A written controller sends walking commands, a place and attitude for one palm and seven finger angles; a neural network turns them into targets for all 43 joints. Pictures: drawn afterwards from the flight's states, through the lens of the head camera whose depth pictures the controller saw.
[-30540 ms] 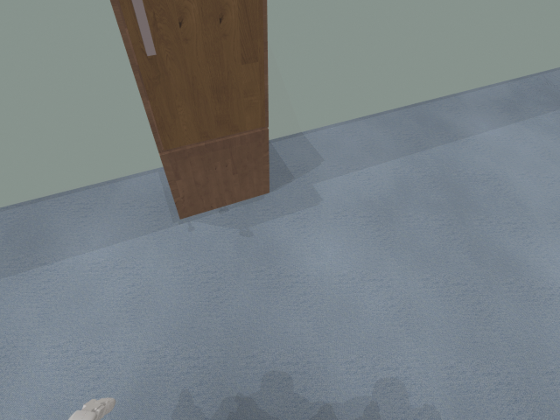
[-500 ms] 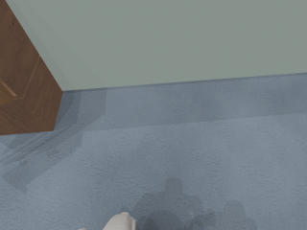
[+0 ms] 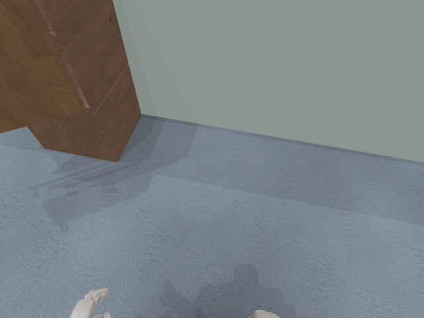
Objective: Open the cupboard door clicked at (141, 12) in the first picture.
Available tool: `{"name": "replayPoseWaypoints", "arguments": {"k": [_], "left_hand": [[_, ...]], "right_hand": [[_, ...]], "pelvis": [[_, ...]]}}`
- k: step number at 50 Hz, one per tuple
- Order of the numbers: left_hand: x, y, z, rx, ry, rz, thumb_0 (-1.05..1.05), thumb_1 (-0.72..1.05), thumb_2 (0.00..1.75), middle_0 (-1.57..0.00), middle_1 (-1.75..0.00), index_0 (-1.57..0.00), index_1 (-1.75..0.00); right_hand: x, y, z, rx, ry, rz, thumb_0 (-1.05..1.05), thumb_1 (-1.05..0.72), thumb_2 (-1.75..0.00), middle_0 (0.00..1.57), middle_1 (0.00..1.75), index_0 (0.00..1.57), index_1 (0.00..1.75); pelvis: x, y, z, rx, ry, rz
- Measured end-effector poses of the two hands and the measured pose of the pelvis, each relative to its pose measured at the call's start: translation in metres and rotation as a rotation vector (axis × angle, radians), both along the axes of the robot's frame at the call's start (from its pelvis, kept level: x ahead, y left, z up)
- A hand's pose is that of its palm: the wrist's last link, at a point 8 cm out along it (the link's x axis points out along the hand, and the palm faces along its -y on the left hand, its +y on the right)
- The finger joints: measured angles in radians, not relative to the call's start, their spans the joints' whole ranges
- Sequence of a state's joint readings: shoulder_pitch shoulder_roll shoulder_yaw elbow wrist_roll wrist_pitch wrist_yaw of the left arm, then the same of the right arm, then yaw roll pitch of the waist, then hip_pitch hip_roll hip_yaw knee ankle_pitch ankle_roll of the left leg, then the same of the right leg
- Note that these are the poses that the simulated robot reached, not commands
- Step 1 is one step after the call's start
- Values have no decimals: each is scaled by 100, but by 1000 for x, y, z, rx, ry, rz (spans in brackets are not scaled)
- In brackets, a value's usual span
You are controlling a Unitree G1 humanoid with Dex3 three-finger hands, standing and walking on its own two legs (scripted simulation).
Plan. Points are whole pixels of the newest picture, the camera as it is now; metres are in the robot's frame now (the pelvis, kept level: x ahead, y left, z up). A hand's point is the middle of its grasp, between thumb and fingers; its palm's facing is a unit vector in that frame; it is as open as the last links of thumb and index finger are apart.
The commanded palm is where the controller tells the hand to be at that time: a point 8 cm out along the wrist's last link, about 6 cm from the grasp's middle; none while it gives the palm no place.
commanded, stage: turn to face it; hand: left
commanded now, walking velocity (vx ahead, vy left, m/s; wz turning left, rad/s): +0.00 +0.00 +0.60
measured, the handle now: out of the picture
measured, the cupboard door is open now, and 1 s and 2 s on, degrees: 37 37 37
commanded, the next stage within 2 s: take the last steps up to it in 0.68 s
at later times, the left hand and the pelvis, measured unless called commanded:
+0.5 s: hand out of the picture -0.02 +0.19 -0.19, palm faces +0.35 -0.91 -0.22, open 7.4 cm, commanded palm none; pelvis +0.02 -0.01 -0.02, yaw +19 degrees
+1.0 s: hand out of the picture +0.04 +0.19 -0.17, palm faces +0.46 -0.86 -0.22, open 7.4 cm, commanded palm none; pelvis +0.06 -0.01 -0.01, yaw +27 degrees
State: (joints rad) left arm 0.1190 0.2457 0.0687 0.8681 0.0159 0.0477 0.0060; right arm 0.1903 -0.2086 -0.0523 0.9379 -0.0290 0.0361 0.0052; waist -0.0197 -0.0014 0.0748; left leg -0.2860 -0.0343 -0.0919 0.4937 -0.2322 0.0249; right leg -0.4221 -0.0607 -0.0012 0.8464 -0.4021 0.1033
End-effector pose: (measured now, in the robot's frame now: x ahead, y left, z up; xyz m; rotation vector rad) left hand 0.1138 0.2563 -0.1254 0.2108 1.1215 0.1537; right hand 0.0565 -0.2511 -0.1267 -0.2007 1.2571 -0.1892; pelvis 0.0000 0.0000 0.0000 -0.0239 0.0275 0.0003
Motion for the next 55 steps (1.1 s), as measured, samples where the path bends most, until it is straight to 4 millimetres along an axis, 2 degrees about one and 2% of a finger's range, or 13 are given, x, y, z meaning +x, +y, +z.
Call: {"name": "replayPoseWaypoints", "arguments": {"k": [5, 10, 14, 19, 24, 27, 31, 37, 41, 45, 47, 51, 55], "left_hand": [[-2, -22, 2, 36, -42, 32, 0, 90, 90, -20, -30, -20, -30], [-32, -39, 8, 38, 5, 104, 0, 90, 90, -20, -30, -20, -30], [-60, -48, 5, 10, 54, 177, 0, 90, 90, -20, -30, -20, -30], [-101, -47, -6, -24, 111, 283, 0, 91, 90, -20, -30, -21, -30], [-147, -29, -30, -58, 190, 382, 0, 90, 90, -20, -30, -21, -30], [-166, -16, -40, -65, 242, 428, 0, 90, 90, -20, -30, -20, -30], [-164, -3, -33, -64, 241, 457, 1, 91, 90, -20, -30, -20, -30], [-140, 5, -18, -60, 149, 469, 1, 91, 90, -20, -30, -20, -30], [-123, 0, -12, -58, 114, 463, 0, 91, 90, -20, -30, -20, -30], [-106, -12, -8, -54, 86, 450, 0, 90, 90, -20, -30, -20, -30], [-100, -18, -11, -40, 60, 451, 0, 90, 90, -20, -30, -20, -30], [-109, -33, -7, -44, 64, 514, 0, 90, 90, -20, -30, -20, -30], [-131, -46, -3, -73, 140, 574, 0, 91, 90, -20, -30, -20, -30]], "right_hand": [[5, -26, -22, 28, 32, 12, 0, -91, -90, 21, 30, 20, 30], [28, -41, -23, 35, 54, 69, 0, -91, -90, 20, 30, 20, 30], [53, -39, -15, 35, 54, 133, 0, -91, -90, 20, 30, 19, 30], [99, -17, -9, 24, 23, 251, 0, -91, -90, 20, 30, 19, 30], [150, 26, -6, 2, -75, 372, 0, -91, -90, 20, 30, 19, 30], [168, 50, -1, -5, -138, 421, 0, -91, -90, 20, 30, 19, 30], [170, 69, 8, -9, -154, 451, 0, -91, -90, 20, 30, 20, 30], [152, 78, 9, 10, -90, 469, 0, -91, -90, 20, 30, 20, 30], [136, 71, 2, 26, -32, 453, 0, -91, -90, 21, 30, 20, 30], [125, 51, -11, 37, 23, 424, 0, -92, -90, 21, 30, 20, 30], [122, 40, -22, 46, 50, 412, 0, -91, -90, 21, 30, 20, 30], [127, 29, -28, 36, 126, 439, 0, -91, -90, 20, 30, 20, 30], [151, 37, -18, 30, 135, 461, 0, -91, -90, 20, 30, 20, 30]], "pelvis": [[5, -25, -11, 29, 8, 55], [11, -35, -5, 42, -7, 136], [17, -38, 0, 58, -9, 194], [21, -33, -1, 60, -10, 260], [24, -12, -15, 36, -11, 314], [23, -3, -19, 35, -16, 330], [25, 5, -10, 13, -15, 350], [28, 8, 1, -1, -10, 386], [33, 3, 3, -1, -8, 404], [41, -5, -1, 9, -5, 418], [49, -10, -9, 32, 3, 429], [61, -8, -7, 31, -13, 475], [77, 4, 1, 42, -10, 503]]}}
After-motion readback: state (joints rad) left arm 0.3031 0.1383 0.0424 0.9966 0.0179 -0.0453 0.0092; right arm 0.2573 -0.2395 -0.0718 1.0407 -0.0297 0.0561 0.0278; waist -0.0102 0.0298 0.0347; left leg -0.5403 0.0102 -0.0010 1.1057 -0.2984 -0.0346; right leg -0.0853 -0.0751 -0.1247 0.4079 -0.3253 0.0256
